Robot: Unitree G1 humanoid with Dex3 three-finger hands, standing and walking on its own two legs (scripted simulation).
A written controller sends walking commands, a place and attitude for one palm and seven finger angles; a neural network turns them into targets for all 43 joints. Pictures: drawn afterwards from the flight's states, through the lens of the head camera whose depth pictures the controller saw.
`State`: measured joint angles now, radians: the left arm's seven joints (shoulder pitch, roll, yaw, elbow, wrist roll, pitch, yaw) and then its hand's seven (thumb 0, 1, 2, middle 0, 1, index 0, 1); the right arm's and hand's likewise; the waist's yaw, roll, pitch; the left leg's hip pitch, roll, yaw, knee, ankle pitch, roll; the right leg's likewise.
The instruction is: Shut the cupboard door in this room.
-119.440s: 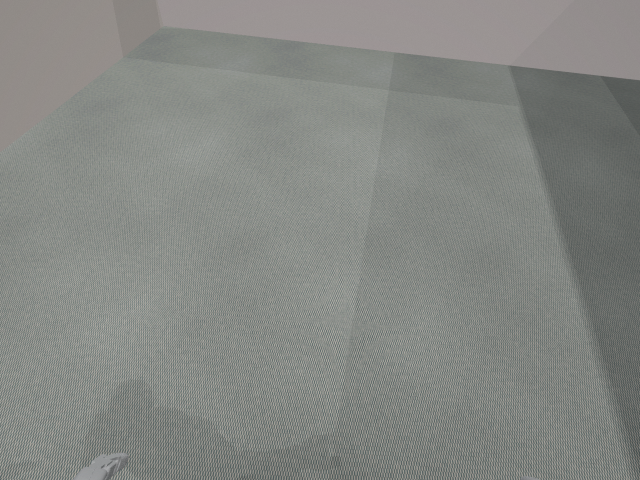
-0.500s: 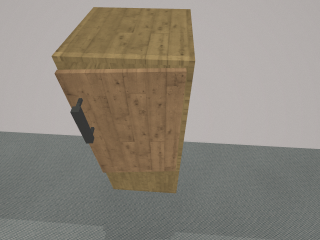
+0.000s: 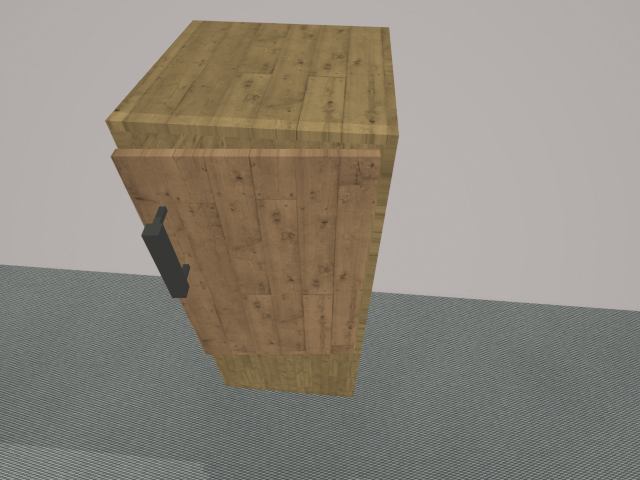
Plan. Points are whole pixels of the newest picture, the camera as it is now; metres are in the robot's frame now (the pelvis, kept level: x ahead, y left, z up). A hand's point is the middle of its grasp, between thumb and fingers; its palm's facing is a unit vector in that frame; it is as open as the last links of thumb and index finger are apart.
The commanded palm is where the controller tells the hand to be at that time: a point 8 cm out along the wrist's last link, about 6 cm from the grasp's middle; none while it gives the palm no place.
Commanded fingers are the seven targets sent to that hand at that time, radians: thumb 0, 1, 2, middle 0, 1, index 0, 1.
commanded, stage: raise the hand and make a fist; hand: left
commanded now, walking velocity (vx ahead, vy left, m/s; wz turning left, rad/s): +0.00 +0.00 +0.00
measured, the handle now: (171, 253) +0.44 +0.28 +0.00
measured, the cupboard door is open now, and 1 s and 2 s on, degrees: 5 5 5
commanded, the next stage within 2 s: none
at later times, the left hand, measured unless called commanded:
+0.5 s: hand (214, 473) +0.15 +0.14 -0.06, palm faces +0.02 -1.00 +0.06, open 6.3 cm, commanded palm +0.11 +0.22 -0.06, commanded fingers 0.00 0.90 0.90 -0.57 -0.70 -0.57 -0.70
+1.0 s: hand (170, 445) +0.17 +0.20 -0.03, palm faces +0.20 -0.98 -0.07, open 3.9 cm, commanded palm +0.13 +0.23 -0.03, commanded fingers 0.00 0.90 0.90 -1.02 -1.20 -1.02 -1.20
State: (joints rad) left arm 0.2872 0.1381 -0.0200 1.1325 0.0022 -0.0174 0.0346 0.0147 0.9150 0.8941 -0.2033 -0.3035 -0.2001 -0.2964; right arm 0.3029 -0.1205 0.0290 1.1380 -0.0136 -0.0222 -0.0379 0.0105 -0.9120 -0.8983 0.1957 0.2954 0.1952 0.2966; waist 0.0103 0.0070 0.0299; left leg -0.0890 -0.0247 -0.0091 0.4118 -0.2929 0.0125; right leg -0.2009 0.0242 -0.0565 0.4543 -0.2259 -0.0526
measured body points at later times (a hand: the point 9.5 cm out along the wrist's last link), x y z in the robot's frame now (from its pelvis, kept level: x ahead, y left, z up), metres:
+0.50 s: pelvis -0.04 +0.00 -0.08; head +0.00 +0.02 +0.37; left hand +0.14 +0.20 -0.06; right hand +0.18 -0.26 -0.10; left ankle -0.04 +0.11 -0.74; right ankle +0.01 -0.08 -0.74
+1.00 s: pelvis -0.04 +0.01 -0.09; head +0.02 +0.00 +0.36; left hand +0.15 +0.25 -0.03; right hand +0.10 -0.23 -0.18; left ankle -0.04 +0.11 -0.74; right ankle +0.01 -0.08 -0.74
